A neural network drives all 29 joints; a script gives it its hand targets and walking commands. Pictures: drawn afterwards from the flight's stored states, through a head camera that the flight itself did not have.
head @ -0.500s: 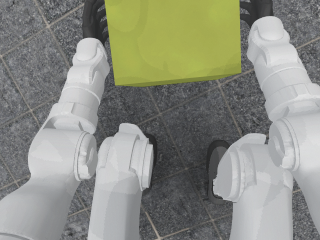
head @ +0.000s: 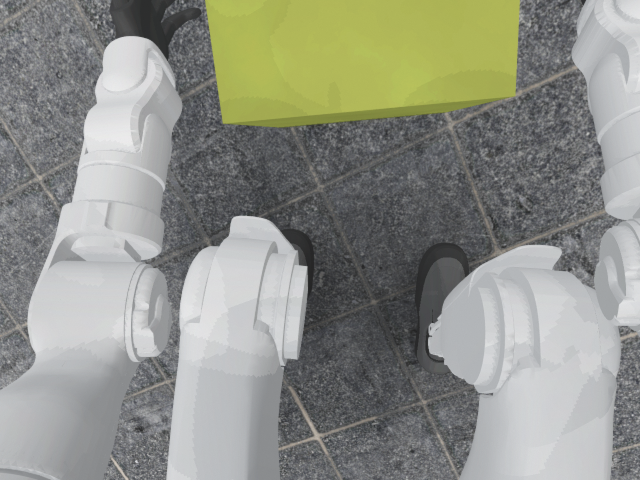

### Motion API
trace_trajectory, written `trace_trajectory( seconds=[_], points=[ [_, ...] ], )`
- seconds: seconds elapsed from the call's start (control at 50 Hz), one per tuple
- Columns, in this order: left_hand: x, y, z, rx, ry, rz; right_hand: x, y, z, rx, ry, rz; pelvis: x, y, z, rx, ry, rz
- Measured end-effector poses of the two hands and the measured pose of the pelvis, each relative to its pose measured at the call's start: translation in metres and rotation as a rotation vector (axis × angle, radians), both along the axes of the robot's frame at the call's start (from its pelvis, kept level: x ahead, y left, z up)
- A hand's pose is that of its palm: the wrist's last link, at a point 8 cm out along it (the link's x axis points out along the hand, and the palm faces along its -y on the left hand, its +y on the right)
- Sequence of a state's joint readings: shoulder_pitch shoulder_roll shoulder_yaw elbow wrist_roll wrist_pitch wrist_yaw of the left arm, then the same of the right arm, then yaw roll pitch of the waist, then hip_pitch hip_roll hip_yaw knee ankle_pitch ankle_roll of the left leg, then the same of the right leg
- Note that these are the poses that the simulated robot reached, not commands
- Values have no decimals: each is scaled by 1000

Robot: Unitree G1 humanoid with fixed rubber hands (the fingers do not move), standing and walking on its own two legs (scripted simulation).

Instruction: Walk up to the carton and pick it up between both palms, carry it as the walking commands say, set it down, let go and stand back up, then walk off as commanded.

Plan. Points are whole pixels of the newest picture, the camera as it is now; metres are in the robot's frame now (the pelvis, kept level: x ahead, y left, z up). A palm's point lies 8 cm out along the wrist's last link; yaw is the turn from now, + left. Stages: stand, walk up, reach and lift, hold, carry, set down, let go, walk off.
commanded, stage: set down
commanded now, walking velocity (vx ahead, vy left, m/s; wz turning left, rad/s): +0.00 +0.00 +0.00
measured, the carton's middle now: out of the picture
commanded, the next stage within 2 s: let go in 1.32 s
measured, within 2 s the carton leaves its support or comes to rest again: neither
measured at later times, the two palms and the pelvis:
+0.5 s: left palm out of the picture +0.48 +0.24 -0.04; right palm out of the picture +0.55 -0.16 -0.05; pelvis -0.01 +0.00 +0.09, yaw +1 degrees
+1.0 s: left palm out of the picture +0.48 +0.25 +0.10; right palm out of the picture +0.55 -0.16 +0.09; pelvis +0.00 +0.00 +0.21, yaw +0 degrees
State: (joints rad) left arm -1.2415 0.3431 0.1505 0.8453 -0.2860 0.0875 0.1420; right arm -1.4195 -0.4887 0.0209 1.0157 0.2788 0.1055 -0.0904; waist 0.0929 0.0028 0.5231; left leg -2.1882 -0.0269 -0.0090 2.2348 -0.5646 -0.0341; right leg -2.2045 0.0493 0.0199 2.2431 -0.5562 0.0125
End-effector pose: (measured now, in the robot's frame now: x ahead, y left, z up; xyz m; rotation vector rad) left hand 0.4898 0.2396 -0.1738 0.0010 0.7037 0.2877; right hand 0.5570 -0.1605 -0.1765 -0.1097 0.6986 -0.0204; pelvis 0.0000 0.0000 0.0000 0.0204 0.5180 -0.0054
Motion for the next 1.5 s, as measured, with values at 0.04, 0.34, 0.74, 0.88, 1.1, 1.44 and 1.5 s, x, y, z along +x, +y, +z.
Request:
trace_trajectory(
  seconds=[0.04, 0.34, 0.74, 0.88, 1.1, 1.44, 1.5],
  points=[
    [3, 0, 5, 5, -13, 1, 2, -1, 4, 1, -9, -6, 1, 0, 1, 0, -5, 3],
    [-16, 0, 86, 4, -22, 30, -20, -7, 77, -11, -6, -1, -2, 0, 55, 1, -53, 7],
    [-12, 1, 203, -18, -42, 9, -12, -10, 200, -37, -15, 21, -11, -3, 150, -13, -51, 6],
    [-14, 9, 241, -7, -33, 3, -9, -8, 238, -25, -15, 28, -6, -2, 184, -23, -63, 11],
    [-15, 9, 306, -3, -34, -20, -14, -4, 303, -21, -22, 57, 2, 3, 238, -29, -107, 19],
    [-19, -11, 348, 22, -10, -90, -25, -20, 359, -64, -21, 25, 7, 3, 299, -23, -147, 10],
    [-40, -13, 350, 65, 32, -154, -50, -24, 359, -97, -1, 1, 12, 3, 307, -22, -162, 9]
  ],
)
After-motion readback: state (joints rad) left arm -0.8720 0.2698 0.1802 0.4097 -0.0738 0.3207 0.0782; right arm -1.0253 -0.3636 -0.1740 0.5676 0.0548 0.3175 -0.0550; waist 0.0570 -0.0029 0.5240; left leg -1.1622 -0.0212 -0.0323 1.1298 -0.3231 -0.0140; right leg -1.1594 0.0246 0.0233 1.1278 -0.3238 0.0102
